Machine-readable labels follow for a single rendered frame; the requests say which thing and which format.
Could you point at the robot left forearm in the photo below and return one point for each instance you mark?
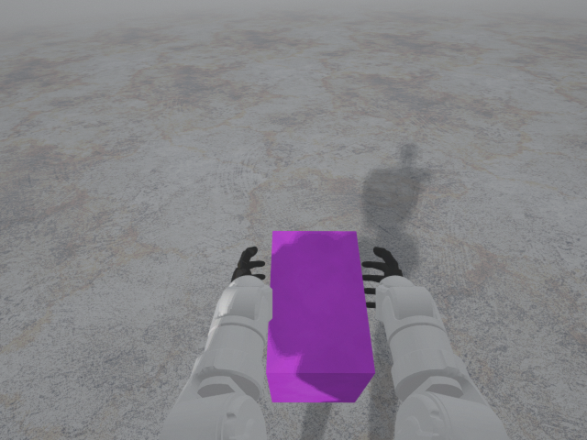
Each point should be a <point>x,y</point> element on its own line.
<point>233,352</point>

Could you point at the robot right forearm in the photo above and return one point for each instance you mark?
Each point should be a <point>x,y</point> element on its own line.
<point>423,359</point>

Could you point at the robot right upper arm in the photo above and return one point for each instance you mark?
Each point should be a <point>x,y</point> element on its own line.
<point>426,415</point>

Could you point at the left robot hand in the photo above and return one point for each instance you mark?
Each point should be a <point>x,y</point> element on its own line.
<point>244,264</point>

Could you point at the carton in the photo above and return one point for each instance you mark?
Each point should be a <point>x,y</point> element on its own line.
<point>319,341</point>

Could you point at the robot left upper arm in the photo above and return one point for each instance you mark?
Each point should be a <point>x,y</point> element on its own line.
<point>230,416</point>

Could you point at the right robot hand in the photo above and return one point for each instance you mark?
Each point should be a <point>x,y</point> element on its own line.
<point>390,268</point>

